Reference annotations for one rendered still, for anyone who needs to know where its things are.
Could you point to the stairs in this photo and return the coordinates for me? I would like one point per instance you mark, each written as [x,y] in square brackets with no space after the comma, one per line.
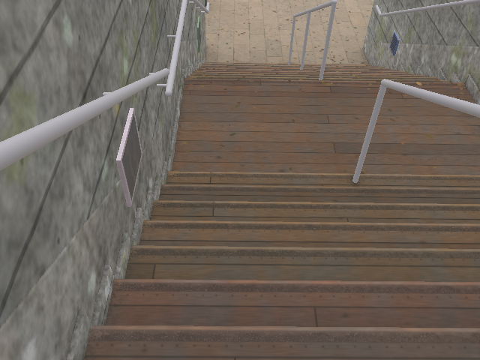
[301,266]
[285,71]

